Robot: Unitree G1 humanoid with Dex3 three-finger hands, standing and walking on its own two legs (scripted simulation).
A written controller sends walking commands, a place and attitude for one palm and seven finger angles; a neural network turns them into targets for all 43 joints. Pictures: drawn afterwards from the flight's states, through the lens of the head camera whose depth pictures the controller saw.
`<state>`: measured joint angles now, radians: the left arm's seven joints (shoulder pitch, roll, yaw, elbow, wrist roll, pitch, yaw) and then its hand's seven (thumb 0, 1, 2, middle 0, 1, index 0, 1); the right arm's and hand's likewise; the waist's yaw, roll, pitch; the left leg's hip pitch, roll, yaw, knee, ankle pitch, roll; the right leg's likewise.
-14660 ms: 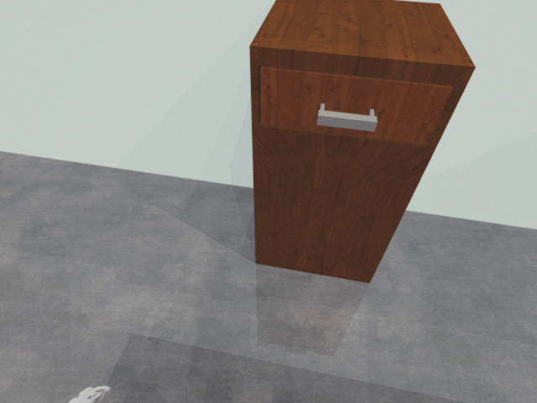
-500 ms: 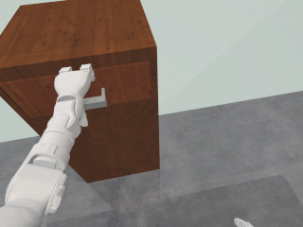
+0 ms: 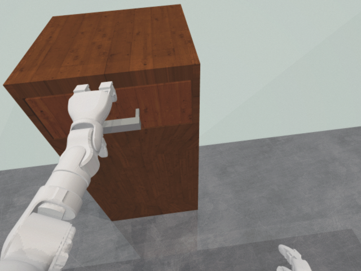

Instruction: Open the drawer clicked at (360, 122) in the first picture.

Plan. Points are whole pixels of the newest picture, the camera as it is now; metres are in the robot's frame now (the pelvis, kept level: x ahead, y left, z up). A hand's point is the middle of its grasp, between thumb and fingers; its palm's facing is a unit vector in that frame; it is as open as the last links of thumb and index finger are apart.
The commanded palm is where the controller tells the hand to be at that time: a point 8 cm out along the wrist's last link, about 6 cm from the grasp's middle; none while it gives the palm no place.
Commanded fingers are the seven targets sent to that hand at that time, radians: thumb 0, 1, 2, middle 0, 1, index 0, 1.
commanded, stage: re-aim the fingers above the handle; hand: left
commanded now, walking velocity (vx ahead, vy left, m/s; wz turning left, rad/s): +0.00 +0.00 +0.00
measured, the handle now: (116, 120) +0.50 +0.23 +0.04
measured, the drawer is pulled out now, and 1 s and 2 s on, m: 0.00 0.00 0.00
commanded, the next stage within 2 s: lower the fingers behind the handle in 0.62 s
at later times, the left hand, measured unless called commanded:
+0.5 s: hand (92, 119) +0.43 +0.25 +0.11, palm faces +0.08 +0.05 -1.00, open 13.8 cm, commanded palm +0.40 +0.21 +0.16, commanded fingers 0.00 -0.50 0.30 -0.30 -1.20 -0.30 -1.20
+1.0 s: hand (97, 130) +0.42 +0.24 +0.08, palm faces -0.07 +0.03 -1.00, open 13.8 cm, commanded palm +0.40 +0.21 +0.14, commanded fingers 0.00 -0.50 0.30 -0.30 -1.20 -0.30 -1.20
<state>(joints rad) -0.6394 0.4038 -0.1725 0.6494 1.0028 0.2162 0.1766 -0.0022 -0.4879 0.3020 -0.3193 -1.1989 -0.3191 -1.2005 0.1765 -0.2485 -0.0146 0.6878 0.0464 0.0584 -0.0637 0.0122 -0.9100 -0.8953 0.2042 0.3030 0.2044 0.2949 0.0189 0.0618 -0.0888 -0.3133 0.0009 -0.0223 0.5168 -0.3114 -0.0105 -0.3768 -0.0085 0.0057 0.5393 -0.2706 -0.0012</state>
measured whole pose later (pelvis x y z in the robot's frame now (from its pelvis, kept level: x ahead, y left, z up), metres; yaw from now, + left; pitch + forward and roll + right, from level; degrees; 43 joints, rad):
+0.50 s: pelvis +0.00 +0.00 +0.00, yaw -1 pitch +7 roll +0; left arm -0.69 0.43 -0.14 0.76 1.00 0.28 0.20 0.00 -0.49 0.30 -0.31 -1.20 -0.31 -1.20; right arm 0.24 -0.26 -0.02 0.73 0.05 0.07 -0.06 0.01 -0.91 -0.90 0.20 0.30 0.20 0.29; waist 0.00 0.07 -0.09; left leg -0.34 0.00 -0.01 0.51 -0.30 -0.01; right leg -0.41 0.00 0.02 0.54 -0.26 0.00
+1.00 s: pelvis +0.00 +0.00 +0.00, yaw +0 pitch +9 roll +0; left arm -0.73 0.39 -0.19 0.86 0.98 0.35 0.16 0.00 -0.48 0.30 -0.31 -1.20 -0.31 -1.20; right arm 0.20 -0.24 0.00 0.71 0.05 0.08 -0.06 0.01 -0.91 -0.89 0.21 0.30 0.21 0.30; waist 0.00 0.06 -0.09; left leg -0.37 0.00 -0.02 0.52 -0.30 -0.01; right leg -0.43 -0.01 0.01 0.54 -0.26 0.00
